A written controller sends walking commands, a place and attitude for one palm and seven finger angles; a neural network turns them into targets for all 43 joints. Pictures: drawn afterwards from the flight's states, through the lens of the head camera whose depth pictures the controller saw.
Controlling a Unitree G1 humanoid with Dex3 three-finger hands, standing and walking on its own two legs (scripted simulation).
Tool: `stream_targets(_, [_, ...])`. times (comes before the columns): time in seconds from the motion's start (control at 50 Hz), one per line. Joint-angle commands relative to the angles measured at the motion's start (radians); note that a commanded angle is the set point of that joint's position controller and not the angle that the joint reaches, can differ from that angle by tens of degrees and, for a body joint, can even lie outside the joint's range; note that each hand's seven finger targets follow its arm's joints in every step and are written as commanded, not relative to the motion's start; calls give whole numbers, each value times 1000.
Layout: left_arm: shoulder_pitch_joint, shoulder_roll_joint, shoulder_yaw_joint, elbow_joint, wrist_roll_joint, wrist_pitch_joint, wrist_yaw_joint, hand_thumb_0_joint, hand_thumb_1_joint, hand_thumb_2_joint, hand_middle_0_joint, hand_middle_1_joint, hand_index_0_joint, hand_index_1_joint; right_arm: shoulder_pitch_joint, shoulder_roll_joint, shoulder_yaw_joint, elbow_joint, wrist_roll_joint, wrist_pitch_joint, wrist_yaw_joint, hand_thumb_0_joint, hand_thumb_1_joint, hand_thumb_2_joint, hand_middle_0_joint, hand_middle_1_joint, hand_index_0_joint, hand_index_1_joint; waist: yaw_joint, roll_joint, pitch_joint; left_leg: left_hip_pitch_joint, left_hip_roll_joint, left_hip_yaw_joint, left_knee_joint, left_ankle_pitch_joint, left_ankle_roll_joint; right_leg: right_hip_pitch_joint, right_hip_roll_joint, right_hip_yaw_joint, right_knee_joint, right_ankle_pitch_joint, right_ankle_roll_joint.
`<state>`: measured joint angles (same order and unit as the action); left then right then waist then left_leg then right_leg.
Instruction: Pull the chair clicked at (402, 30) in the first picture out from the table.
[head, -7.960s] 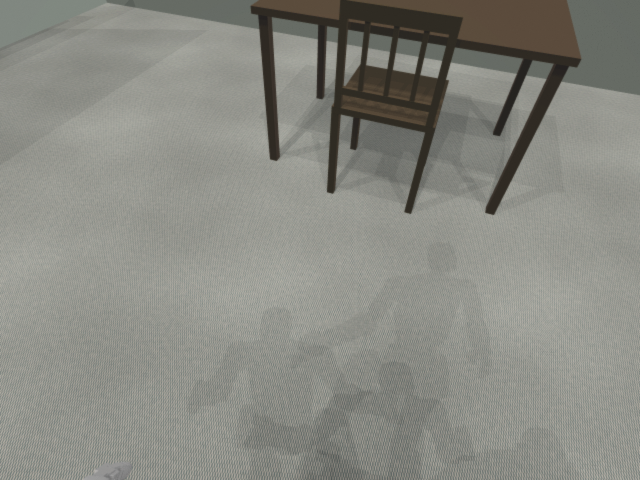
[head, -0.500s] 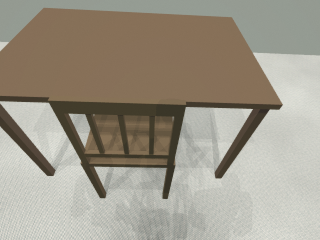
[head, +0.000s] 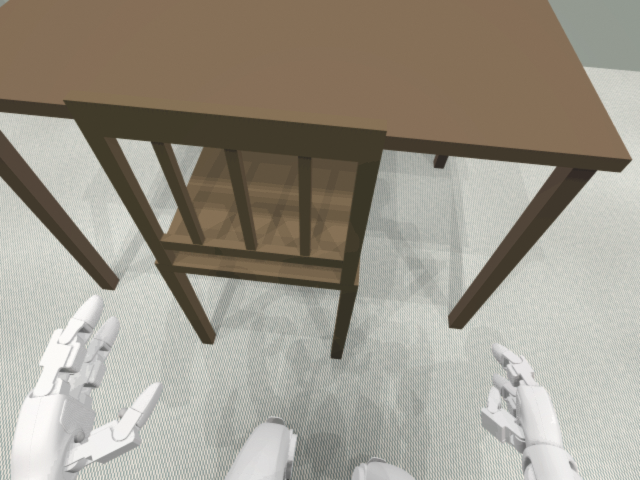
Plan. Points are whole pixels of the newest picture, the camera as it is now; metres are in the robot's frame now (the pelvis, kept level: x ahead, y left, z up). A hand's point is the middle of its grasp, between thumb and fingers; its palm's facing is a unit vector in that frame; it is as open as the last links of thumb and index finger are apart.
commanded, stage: raise the hand toward the chair's back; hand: left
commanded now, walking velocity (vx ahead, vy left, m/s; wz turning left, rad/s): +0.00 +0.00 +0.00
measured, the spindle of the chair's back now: (243, 203) +0.50 +0.19 -0.01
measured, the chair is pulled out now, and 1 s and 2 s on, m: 0.00 0.00 0.00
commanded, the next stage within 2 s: aim the fingers beside a spindle in 1.50 s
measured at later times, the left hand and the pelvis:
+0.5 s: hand (155, 367) +0.22 +0.21 +0.04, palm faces -0.02 -1.00 -0.02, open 15.1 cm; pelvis +0.00 +0.03 +0.01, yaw -3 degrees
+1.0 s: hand (100, 330) +0.24 +0.27 +0.08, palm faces +0.06 -1.00 -0.06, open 16.9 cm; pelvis -0.01 +0.07 +0.02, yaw -2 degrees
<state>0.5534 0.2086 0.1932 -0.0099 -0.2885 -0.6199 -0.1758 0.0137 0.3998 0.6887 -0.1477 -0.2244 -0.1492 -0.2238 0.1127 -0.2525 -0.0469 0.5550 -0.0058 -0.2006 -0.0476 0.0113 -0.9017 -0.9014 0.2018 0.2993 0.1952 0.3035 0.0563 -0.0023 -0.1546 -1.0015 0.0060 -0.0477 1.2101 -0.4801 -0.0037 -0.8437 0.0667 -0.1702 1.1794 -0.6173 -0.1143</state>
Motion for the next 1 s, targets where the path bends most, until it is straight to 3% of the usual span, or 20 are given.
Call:
stream_targets(0.0, [-223, 95, -74, -79, -9, -65, -175, 0, 177, 590, -128, -186, -128, -186, 39, -114, -7, -65, 26, -70, -25, 0, -900, -900, 200, 300, 200, 300, -169, -38, -95, 36, 16, -11, 7, 128, 48, -2, -90, 334, -283, 288, 162])
stream_targets(0.02, [-196, 110, -49, 28, -15, -1, -213, 0, 153, 580, -125, -183, -125, -183, 40, -117, -7, -65, 39, -63, -32, 0, -900, -900, 200, 300, 200, 300, -153, -70, -75, 16, 13, -10, 2, 119, 52, 13, -97, 363, -308, 277, 177])
stream_targets(0.08, [-138, 191, 83, 27, -64, 202, -256, 0, 83, 550, -118, -172, -118, -172, 2, -123, -9, -142, 61, -26, -48, 0, -900, -900, 200, 300, 200, 300, -52, -114, -234, 28, -15, 5, -65, 156, 53, 256, -130, 385, -334, 347, 191])
stream_targets(0.12, [-93, 235, 198, -17, -91, 286, -203, 0, 37, 530, -114, -164, -114, -164, -15, -101, -12, -165, 61, -1, -50, 0, -900, -900, 200, 300, 200, 300, 0, -110, -319, 80, -17, 2, -98, 210, 47, 374, -141, 389, -328, 477, 210])
stream_targets(0.16, [-86, 198, 230, -153, -91, 269, -108, 0, -10, 510, -109, -157, -109, -157, 10, -63, -15, -167, 51, 6, -42, 0, -900, -900, 200, 300, 200, 300, 9, -85, -376, 138, -7, 4, -132, 264, 38, 430, -151, 366, -299, 684, 220])
stream_targets(0.22, [-89, 153, 184, -239, -46, 160, 14, 0, -80, 480, -102, -146, -102, -146, 20, -37, -20, -123, 29, -4, -30, 0, -900, -900, 200, 300, 200, 300, 2, -22, -308, 214, 5, 14, -182, 330, 37, 329, -106, 258, -251, 705, 165])
stream_targets(0.24, [-94, 127, 140, -241, -23, 121, 25, 0, -103, 470, -100, -142, -100, -142, 32, -37, -21, -108, 24, -9, -25, 0, -900, -900, 200, 300, 200, 300, -14, -3, -279, 228, 8, 17, -187, 339, 38, 265, -94, 234, -241, 663, 150])
stream_targets(0.28, [-115, 92, 67, -165, 15, 53, 19, 0, -150, 450, -95, -135, -95, -135, 43, -56, -23, -79, 15, -16, -15, 0, -900, -900, 200, 300, 200, 300, -64, -1, -198, 219, 13, 7, -170, 321, 40, 135, -77, 202, -225, 553, 139])
stream_targets(0.32, [-126, 57, 1, -64, 32, 23, -16, 0, -197, 430, -90, -128, -90, -128, 44, -79, -23, -65, 16, -23, -10, 0, -900, -900, 200, 300, 200, 300, -102, -20, -108, 172, 13, -3, -141, 254, 43, 31, -75, 210, -229, 444, 141])
stream_targets(0.34, [-141, 62, -6, -31, 25, 16, -42, 0, -220, 420, -88, -124, -88, -124, 53, -95, -23, -67, 19, -27, -10, 0, -900, -900, 200, 300, 200, 300, -108, -48, -126, 146, 11, -7, -132, 220, 43, 26, -76, 212, -228, 389, 138])
stream_targets(0.42, [-163, 134, 36, -80, -28, 34, -106, 0, -313, 380, -79, -109, -79, -109, 57, -127, -29, -108, 41, -43, -27, 0, -900, -900, 200, 300, 200, 300, -70, 11, -225, 200, 11, -1, -168, 184, 48, 65, -66, 218, -264, 238, 115])
stream_targets(0.48, [-178, 174, 85, -230, -42, 38, -62, 0, -383, 350, -72, -98, -72, -98, 54, -117, -28, -131, 39, -46, -34, 0, -900, -900, 200, 300, 200, 300, -38, 76, -330, 325, 13, -2, -223, 253, 48, 112, -54, 164, -251, 291, 97])
stream_targets(0.52, [-176, 189, 106, -280, -27, 36, -2, 0, -430, 330, -67, -91, -67, -91, 55, -110, -27, -127, 31, -36, -34, 0, -900, -900, 200, 300, 200, 300, -30, 100, -333, 379, 21, -21, -250, 289, 41, 86, -40, 126, -232, 295, 85])
stream_targets(0.6, [-179, 113, 30, -177, 14, 52, 50, 0, -500, 300, -60, -80, -60, -80, 47, -111, -15, -121, 23, -15, -16, 0, -900, -900, 200, 300, 200, 300, -71, 88, -198, 370, 32, -58, -270, 218, 25, -28, -37, 92, -224, 219, 85])
stream_targets(0.66, [-196, 92, -22, -66, 37, 105, 12, 0, -500, 300, -60, -80, -60, -80, 55, -131, -7, -140, 28, 4, -7, 0, -900, -900, 200, 300, 200, 300, -86, 64, -123, 329, 35, -82, -298, 119, 17, -61, -35, 84, -230, 168, 84])
stream_targets(0.7, [-228, 103, -33, -51, 31, 143, -25, 0, -500, 300, -60, -80, -60, -80, 62, -144, -2, -163, 36, 12, -11, 0, -900, -900, 200, 300, 200, 300, -88, 45, -124, 329, 34, -93, -318, 64, 18, -45, -34, 88, -248, 150, 84])
stream_targets(0.74, [-265, 132, -8, -93, 19, 161, -42, 0, -500, 300, -60, -80, -60, -80, 67, -147, 1, -178, 38, 14, -17, 0, -900, -900, 200, 300, 200, 300, -76, 67, -165, 365, 33, -101, -335, 72, 16, -15, -34, 89, -255, 158, 82])
stream_targets(0.82, [-328, 211, 76, -227, 11, 130, -5, 0, -500, 300, -60, -80, -60, -80, 69, -140, 6, -178, 25, 11, -23, 0, -900, -900, 200, 300, 200, 300, -57, 113, -235, 462, 44, -135, -352, 132, -2, -11, -31, 88, -245, 181, 79])
stream_targets(0.9, [-345, 176, 60, -191, 22, 86, 27, 0, -500, 300, -60, -80, -60, -80, 67, -132, 13, -153, 16, 7, -12, 0, -900, -900, 200, 300, 200, 300, -70, 143, -181, 468, 54, -174, -364, 94, -24, -73, -35, 83, -219, 164, 81])
stream_targets(0.98, [-338, 154, 35, -60, 20, 138, -20, 0, -500, 300, -60, -80, -60, -80, 73, -150, 9, -149, 25, 14, -9, 0, -900, -900, 200, 300, 200, 300, -84, 95, -159, 416, 46, -156, -363, 46, -15, -58, -34, 80, -241, 152, 84])
